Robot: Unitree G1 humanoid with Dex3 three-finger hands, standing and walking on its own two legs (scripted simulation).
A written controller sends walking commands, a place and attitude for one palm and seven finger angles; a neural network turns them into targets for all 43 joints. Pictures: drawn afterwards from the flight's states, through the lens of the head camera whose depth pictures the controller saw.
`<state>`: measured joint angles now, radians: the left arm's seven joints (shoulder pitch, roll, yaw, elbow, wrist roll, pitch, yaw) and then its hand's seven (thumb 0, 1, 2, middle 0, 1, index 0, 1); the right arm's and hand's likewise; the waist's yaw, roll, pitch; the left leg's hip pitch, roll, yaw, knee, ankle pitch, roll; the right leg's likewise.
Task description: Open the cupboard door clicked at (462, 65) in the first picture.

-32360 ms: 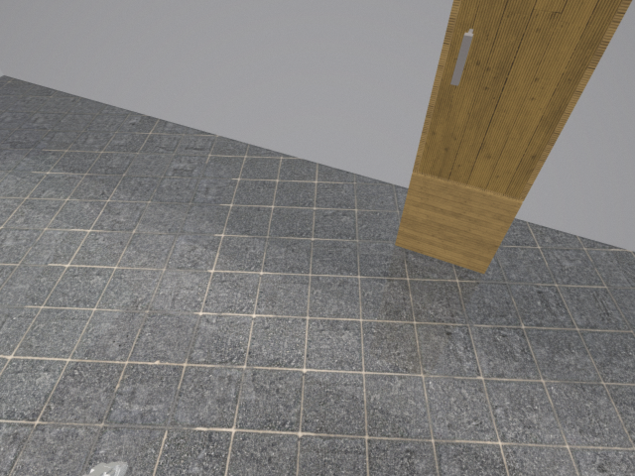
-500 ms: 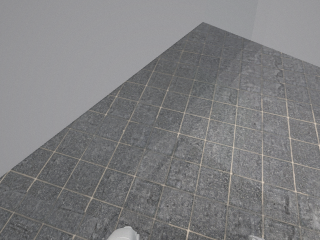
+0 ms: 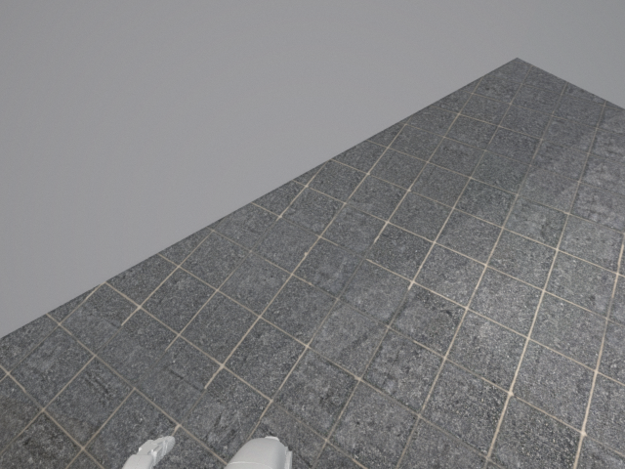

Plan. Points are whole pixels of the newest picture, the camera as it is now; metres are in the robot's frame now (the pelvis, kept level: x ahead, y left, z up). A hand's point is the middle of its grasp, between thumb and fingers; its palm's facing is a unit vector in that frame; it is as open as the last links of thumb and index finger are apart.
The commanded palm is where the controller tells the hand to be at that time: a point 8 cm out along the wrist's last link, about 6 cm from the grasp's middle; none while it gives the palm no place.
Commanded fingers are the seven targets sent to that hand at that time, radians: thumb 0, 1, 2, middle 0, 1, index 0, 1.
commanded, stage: turn to face it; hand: left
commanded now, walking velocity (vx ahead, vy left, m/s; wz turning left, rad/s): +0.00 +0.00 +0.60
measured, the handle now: out of the picture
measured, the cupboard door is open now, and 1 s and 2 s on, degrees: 51 51 51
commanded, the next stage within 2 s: none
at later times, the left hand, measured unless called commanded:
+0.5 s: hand out of the picture +0.04 +0.23 -0.15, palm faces +0.33 -0.91 -0.26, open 7.4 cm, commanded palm none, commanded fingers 0.00 0.90 0.90 -0.20 -0.30 -0.20 -0.30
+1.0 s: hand out of the picture -0.03 +0.16 -0.18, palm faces +0.62 -0.75 -0.22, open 7.3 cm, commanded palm none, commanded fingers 0.00 0.90 0.90 -0.20 -0.30 -0.20 -0.30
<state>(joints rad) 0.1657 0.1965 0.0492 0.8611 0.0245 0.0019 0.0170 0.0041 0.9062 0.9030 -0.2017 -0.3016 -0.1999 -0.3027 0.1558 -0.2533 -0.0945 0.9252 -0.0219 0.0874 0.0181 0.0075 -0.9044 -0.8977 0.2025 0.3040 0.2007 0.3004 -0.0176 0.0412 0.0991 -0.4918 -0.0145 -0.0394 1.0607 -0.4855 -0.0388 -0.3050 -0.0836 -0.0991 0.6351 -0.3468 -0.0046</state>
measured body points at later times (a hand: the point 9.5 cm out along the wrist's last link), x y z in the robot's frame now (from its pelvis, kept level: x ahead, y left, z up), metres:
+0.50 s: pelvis +0.02 -0.01 +0.01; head +0.07 +0.02 +0.45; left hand +0.02 +0.28 -0.13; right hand +0.19 -0.22 -0.13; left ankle +0.00 +0.11 -0.73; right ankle +0.05 -0.16 -0.67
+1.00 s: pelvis +0.04 -0.03 -0.01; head +0.08 +0.02 +0.44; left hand -0.06 +0.20 -0.16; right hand +0.29 -0.17 -0.14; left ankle -0.01 +0.06 -0.73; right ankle +0.07 -0.15 -0.72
